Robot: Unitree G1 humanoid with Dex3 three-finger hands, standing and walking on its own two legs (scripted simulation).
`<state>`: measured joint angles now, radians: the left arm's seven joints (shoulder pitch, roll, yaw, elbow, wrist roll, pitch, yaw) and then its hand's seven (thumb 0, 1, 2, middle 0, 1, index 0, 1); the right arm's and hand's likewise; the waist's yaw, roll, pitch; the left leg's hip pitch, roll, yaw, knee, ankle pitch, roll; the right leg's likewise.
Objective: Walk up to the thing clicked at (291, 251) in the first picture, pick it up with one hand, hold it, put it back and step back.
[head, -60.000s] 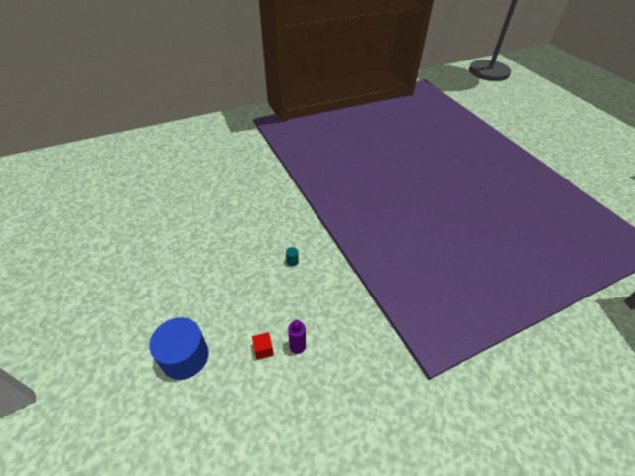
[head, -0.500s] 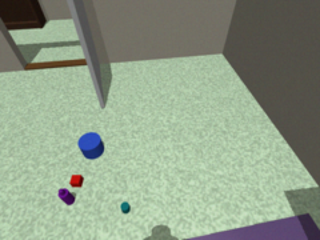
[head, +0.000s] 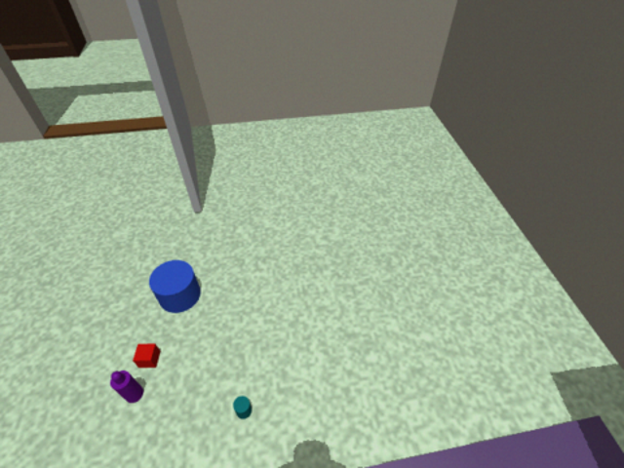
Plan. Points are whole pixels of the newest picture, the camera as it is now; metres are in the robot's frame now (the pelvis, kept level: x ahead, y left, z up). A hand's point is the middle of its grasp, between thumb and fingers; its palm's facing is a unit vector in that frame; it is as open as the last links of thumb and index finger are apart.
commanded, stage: stand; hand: left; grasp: from above
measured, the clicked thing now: (242, 407) +0.44 +0.21 -0.77
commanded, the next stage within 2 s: step back in 0.24 s
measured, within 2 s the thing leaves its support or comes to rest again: neither
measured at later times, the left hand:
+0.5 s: hand out of the picture +0.08 +0.29 -0.17, palm faces -0.06 -0.93 -0.37, open 7.4 cm
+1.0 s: hand out of the picture -0.01 +0.27 -0.17, palm faces -0.14 -0.90 -0.40, open 7.4 cm
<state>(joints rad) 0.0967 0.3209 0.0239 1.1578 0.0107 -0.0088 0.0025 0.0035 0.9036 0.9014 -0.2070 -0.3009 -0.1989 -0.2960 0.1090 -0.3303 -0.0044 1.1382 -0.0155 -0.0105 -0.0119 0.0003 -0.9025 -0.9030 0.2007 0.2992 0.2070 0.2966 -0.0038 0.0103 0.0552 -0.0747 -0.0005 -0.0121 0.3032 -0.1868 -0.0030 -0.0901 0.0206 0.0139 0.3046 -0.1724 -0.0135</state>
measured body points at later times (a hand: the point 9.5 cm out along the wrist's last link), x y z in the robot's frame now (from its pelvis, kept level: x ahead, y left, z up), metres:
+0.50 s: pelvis -0.04 +0.02 -0.02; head +0.02 +0.03 +0.43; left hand +0.08 +0.33 -0.15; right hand +0.03 -0.31 -0.13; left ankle -0.06 +0.13 -0.74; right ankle +0.00 -0.11 -0.75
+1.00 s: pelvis -0.14 +0.02 -0.03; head -0.08 +0.01 +0.41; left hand +0.00 +0.32 -0.15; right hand -0.07 -0.30 -0.16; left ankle -0.07 +0.13 -0.75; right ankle -0.15 -0.09 -0.75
